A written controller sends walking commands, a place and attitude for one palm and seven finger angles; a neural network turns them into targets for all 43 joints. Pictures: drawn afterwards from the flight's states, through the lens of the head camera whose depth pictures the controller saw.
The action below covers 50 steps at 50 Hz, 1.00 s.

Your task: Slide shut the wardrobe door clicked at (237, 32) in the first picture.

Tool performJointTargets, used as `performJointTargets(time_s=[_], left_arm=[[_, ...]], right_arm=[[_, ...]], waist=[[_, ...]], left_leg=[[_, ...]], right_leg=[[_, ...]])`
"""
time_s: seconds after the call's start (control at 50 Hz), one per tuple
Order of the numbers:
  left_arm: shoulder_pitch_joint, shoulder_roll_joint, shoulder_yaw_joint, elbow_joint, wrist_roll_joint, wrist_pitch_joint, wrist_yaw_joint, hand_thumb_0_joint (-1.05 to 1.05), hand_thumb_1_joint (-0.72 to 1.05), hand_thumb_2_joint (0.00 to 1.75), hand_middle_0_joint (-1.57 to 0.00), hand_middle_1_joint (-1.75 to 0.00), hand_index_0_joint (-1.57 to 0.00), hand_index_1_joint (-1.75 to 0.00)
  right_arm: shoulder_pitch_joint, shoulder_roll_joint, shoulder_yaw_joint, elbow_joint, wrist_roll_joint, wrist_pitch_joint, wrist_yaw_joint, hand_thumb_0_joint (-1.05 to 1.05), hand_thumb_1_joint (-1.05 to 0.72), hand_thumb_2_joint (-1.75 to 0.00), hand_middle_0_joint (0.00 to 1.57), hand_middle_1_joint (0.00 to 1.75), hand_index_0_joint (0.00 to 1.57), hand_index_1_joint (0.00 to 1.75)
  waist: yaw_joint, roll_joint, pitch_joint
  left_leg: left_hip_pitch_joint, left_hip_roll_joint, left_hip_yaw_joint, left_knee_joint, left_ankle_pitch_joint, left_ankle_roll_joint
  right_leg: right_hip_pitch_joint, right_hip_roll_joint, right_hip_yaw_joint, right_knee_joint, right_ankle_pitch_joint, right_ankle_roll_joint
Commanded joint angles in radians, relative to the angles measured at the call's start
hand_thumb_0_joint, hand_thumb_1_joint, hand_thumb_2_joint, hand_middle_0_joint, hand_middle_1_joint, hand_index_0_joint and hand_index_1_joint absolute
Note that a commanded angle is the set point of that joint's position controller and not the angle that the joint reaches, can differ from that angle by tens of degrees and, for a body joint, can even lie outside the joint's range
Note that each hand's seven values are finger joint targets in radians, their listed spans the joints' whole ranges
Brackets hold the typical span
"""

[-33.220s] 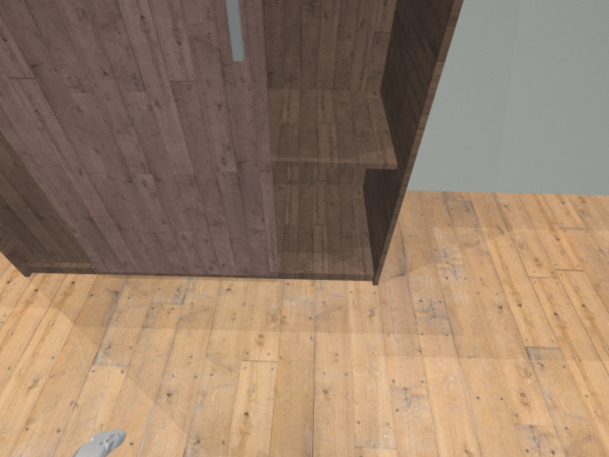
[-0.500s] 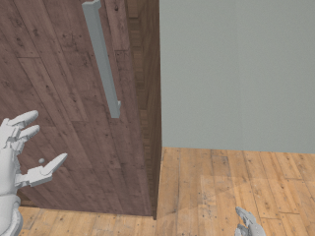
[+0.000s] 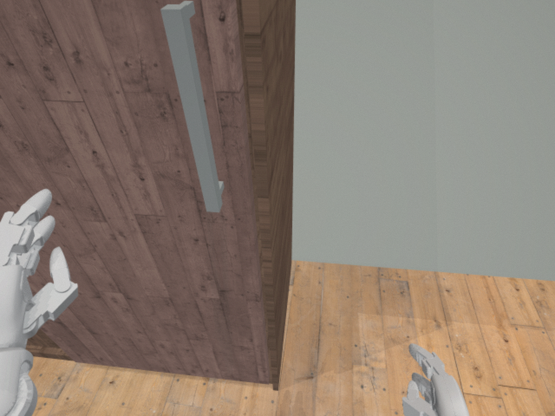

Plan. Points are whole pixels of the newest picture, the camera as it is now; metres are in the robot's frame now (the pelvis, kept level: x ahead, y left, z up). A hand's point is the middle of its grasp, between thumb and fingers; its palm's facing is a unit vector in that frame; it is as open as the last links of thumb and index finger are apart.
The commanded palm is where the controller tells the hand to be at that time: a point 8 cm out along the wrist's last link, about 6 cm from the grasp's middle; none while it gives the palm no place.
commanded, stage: draw the hand back to the body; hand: left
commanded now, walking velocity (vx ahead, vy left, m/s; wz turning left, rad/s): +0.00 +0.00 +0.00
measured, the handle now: (202, 122) +0.39 +0.16 +0.27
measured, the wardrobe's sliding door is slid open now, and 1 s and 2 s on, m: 0.01 0.01 0.01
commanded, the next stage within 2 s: step back with the hand held close in 0.08 s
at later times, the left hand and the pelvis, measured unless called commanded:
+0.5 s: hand (84, 294) +0.19 +0.26 +0.15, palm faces +0.34 -0.81 -0.48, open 7.4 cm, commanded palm +0.12 +0.30 +0.17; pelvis -0.03 +0.01 +0.00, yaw -2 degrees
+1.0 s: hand (20, 356) +0.11 +0.28 +0.15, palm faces +0.43 -0.81 -0.41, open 7.4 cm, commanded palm +0.05 +0.33 +0.17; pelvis -0.10 +0.03 -0.02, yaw +0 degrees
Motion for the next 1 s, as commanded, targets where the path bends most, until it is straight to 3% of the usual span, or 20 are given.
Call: performJointTargets(time_s=[0.0, 0.04, 0.06, 0.16, 0.18, 0.2, 0.22, 0.24, 0.3, 0.36, 0.44, 0.48, 0.6, 0.72, 0.78, 0.84, 0.88, 0.92, 0.96, 0.98], left_arm=[[-0.104, 0.178, 0.112, -0.195, -0.006, -0.053, 0.010, 0.00, 0.90, 0.90, -0.20, -0.30, -0.20, -0.30], [-0.104, 0.191, 0.122, -0.212, -0.005, -0.055, 0.011, 0.00, 0.90, 0.90, -0.20, -0.30, -0.20, -0.30], [-0.114, 0.193, 0.119, -0.219, -0.002, -0.054, 0.010, 0.00, 0.90, 0.90, -0.20, -0.30, -0.20, -0.30], [-0.085, 0.197, 0.127, -0.215, -0.005, -0.052, 0.011, 0.00, 0.90, 0.90, -0.20, -0.30, -0.20, -0.30], [-0.141, 0.216, 0.142, -0.193, -0.006, -0.051, 0.015, 0.00, 0.90, 0.90, -0.20, -0.30, -0.20, -0.30], [-0.279, 0.345, 0.272, -0.291, 0.001, -0.103, 0.028, 0.00, 0.90, 0.90, -0.20, -0.30, -0.20, -0.30], [-0.159, 0.249, 0.206, -0.184, 0.002, -0.111, 0.021, 0.00, 0.90, 0.90, -0.20, -0.30, -0.20, -0.30], [-0.098, 0.217, 0.173, -0.164, 0.012, -0.108, 0.016, 0.00, 0.90, 0.90, -0.20, -0.30, -0.20, -0.30], [-0.047, 0.193, 0.147, -0.189, 0.020, -0.126, 0.017, 0.00, 0.90, 0.90, -0.20, -0.30, -0.20, -0.30], [0.028, 0.204, 0.160, -0.237, 0.022, -0.136, 0.025, 0.00, 0.90, 0.90, -0.20, -0.30, -0.20, -0.30], [0.104, 0.250, 0.223, -0.279, 0.019, -0.141, 0.039, 0.00, 0.90, 0.90, -0.20, -0.30, -0.20, -0.30], [0.116, 0.267, 0.246, -0.308, 0.019, -0.149, 0.045, 0.00, 0.90, 0.90, -0.20, -0.30, -0.20, -0.30], [0.106, 0.246, 0.239, -0.295, 0.032, -0.160, 0.053, 0.00, 0.90, 0.90, -0.20, -0.30, -0.20, -0.30], [0.033, 0.211, 0.204, -0.251, 0.056, -0.171, 0.054, 0.00, 0.90, 0.90, -0.20, -0.30, -0.20, -0.30], [-0.004, 0.227, 0.207, -0.280, 0.064, -0.184, 0.060, 0.00, 0.90, 0.90, -0.20, -0.30, -0.20, -0.30], [-0.018, 0.244, 0.205, -0.320, 0.057, -0.197, 0.074, 0.00, 0.90, 0.90, -0.20, -0.30, -0.20, -0.30], [-0.016, 0.253, 0.205, -0.358, 0.050, -0.202, 0.085, 0.00, 0.90, 0.90, -0.20, -0.30, -0.20, -0.30], [0.008, 0.261, 0.223, -0.398, 0.049, -0.208, 0.091, 0.00, 0.90, 0.90, -0.20, -0.30, -0.20, -0.30], [0.020, 0.268, 0.265, -0.413, 0.068, -0.217, 0.089, 0.00, 0.90, 0.90, -0.20, -0.30, -0.20, -0.30], [-0.006, 0.285, 0.283, -0.422, 0.077, -0.218, 0.088, 0.00, 0.90, 0.90, -0.20, -0.30, -0.20, -0.30]], right_arm=[[-0.124, -0.115, -0.048, -0.156, 0.000, -0.048, -0.008, 0.00, -0.90, -0.90, 0.20, 0.30, 0.20, 0.30], [-0.125, -0.116, -0.048, -0.159, -0.002, -0.048, -0.007, 0.00, -0.90, -0.90, 0.20, 0.30, 0.20, 0.30], [-0.128, -0.116, -0.049, -0.159, -0.002, -0.048, -0.007, 0.00, -0.90, -0.90, 0.20, 0.30, 0.20, 0.30], [-0.128, -0.115, -0.049, -0.161, -0.004, -0.050, -0.007, 0.00, -0.90, -0.90, 0.20, 0.30, 0.20, 0.30], [-0.127, -0.119, -0.050, -0.151, -0.002, -0.046, -0.010, 0.00, -0.90, -0.90, 0.20, 0.30, 0.20, 0.30], [-0.132, -0.128, -0.042, -0.204, 0.011, -0.030, -0.010, 0.00, -0.90, -0.90, 0.20, 0.30, 0.20, 0.30], [-0.116, -0.113, -0.041, -0.169, 0.001, -0.016, -0.014, 0.00, -0.90, -0.90, 0.20, 0.30, 0.20, 0.30], [-0.118, -0.119, -0.046, -0.177, -0.003, -0.006, -0.010, 0.00, -0.90, -0.90, 0.20, 0.30, 0.20, 0.30], [-0.112, -0.132, -0.057, -0.196, -0.005, 0.014, -0.009, 0.00, -0.90, -0.90, 0.20, 0.30, 0.20, 0.30], [-0.102, -0.138, -0.068, -0.219, -0.002, 0.032, -0.009, 0.00, -0.90, -0.90, 0.20, 0.30, 0.20, 0.30], [-0.093, -0.132, -0.082, -0.249, 0.006, 0.058, -0.013, 0.00, -0.90, -0.90, 0.20, 0.30, 0.20, 0.30], [-0.094, -0.132, -0.085, -0.259, 0.008, 0.066, -0.017, 0.00, -0.90, -0.90, 0.20, 0.30, 0.20, 0.30], [-0.080, -0.142, -0.088, -0.266, 0.008, 0.058, -0.026, 0.00, -0.90, -0.90, 0.20, 0.30, 0.20, 0.30], [-0.066, -0.150, -0.088, -0.253, 0.009, 0.034, -0.025, 0.00, -0.90, -0.90, 0.20, 0.30, 0.20, 0.30], [-0.053, -0.149, -0.090, -0.249, 0.004, 0.026, -0.024, 0.00, -0.90, -0.90, 0.20, 0.30, 0.20, 0.30], [-0.030, -0.133, -0.086, -0.223, 0.005, 0.018, -0.017, 0.00, -0.90, -0.90, 0.20, 0.30, 0.20, 0.30], [-0.026, -0.126, -0.076, -0.208, 0.002, 0.020, -0.017, 0.00, -0.90, -0.90, 0.20, 0.30, 0.20, 0.30], [-0.033, -0.138, -0.075, -0.225, 0.003, 0.014, -0.023, 0.00, -0.90, -0.90, 0.20, 0.30, 0.20, 0.30], [-0.059, -0.153, -0.082, -0.238, -0.006, -0.002, -0.031, 0.00, -0.90, -0.90, 0.20, 0.30, 0.20, 0.30], [-0.045, -0.132, -0.088, -0.228, -0.016, -0.006, -0.027, 0.00, -0.90, -0.90, 0.20, 0.30, 0.20, 0.30]], waist=[[-0.010, 0.006, -0.043], [-0.005, -0.001, -0.074], [-0.006, 0.030, -0.074], [-0.003, -0.018, -0.077], [-0.013, -0.024, -0.060], [-0.051, -0.036, 0.035], [-0.062, -0.075, 0.028], [-0.061, -0.079, 0.021], [-0.061, 0.009, -0.074], [-0.060, 0.024, -0.177], [-0.061, -0.067, -0.224], [-0.061, -0.033, -0.220], [-0.061, 0.024, -0.159], [-0.074, -0.016, -0.064], [-0.081, -0.093, -0.051], [-0.092, -0.173, -0.069], [-0.103, -0.136, -0.097], [-0.102, 0.015, -0.102], [-0.080, 0.272, -0.120], [-0.086, 0.242, -0.111]], left_leg=[[-0.050, 0.052, -0.048, -0.091, 0.227, -0.036], [-0.039, 0.051, -0.050, -0.086, 0.258, -0.036], [-0.037, 0.051, -0.047, -0.086, 0.258, -0.039], [-0.040, 0.050, -0.047, -0.085, 0.255, -0.036], [-0.045, 0.049, -0.041, -0.087, 0.238, -0.033], [-0.135, 0.062, -0.062, -0.065, 0.126, -0.008], [-0.118, 0.055, -0.075, -0.044, 0.120, -0.002], [-0.100, 0.056, -0.071, -0.033, 0.142, 0.000], [-0.093, 0.065, -0.059, -0.031, 0.218, -0.006], [-0.083, 0.081, -0.060, -0.028, 0.317, -0.008], [-0.140, 0.097, -0.073, -0.023, 0.323, -0.007], [-0.181, 0.106, -0.089, -0.035, 0.320, -0.005], [-0.366, 0.147, -0.129, -0.089, 0.135, 0.025], [-0.563, 0.149, -0.152, -0.100, -0.275, 0.058], [-0.510, 0.106, -0.142, -0.007, -0.316, 0.048], [-0.289, 0.044, -0.086, 0.223, -0.225, 0.007], [-0.184, 0.048, -0.091, 0.225, -0.170, -0.002], [-0.273, 0.104, -0.175, 0.037, -0.216, 0.021], [-0.596, 0.306, -0.441, -0.297, -0.453, 0.090], [-0.636, 0.350, -0.463, -0.341, -0.459, 0.123]], right_leg=[[0.018, -0.015, 0.027, -0.059, 0.133, -0.022], [0.036, -0.014, 0.026, -0.051, 0.159, -0.023], [0.040, -0.014, 0.029, -0.054, 0.157, -0.024], [0.044, -0.012, 0.024, -0.063, 0.158, -0.022], [0.030, -0.013, 0.028, -0.072, 0.151, -0.020], [-0.096, -0.058, 0.142, -0.130, 0.161, -0.015], [-0.124, -0.079, 0.148, -0.141, 0.158, -0.020], [-0.143, -0.084, 0.158, -0.146, 0.176, -0.021], [-0.110, -0.090, 0.137, -0.096, 0.229, -0.016], [-0.065, -0.085, 0.109, -0.038, 0.295, -0.008], [-0.040, -0.078, 0.106, 0.012, 0.312, 0.001], [-0.029, -0.068, 0.099, 0.044, 0.305, 0.003], [0.004, -0.039, 0.103, 0.139, 0.220, 0.013], [-0.016, -0.055, 0.158, 0.145, 0.030, 0.005], [-0.141, -0.098, 0.214, 0.034, -0.150, -0.017], [-0.402, -0.195, 0.273, -0.108, -0.332, -0.071], [-0.481, -0.200, 0.221, -0.080, -0.306, -0.073], [-0.397, -0.105, 0.144, 0.071, -0.232, -0.027], [-0.093, 0.052, 0.054, 0.518, -0.123, 0.028], [-0.089, 0.064, 0.082, 0.697, -0.167, 0.027]])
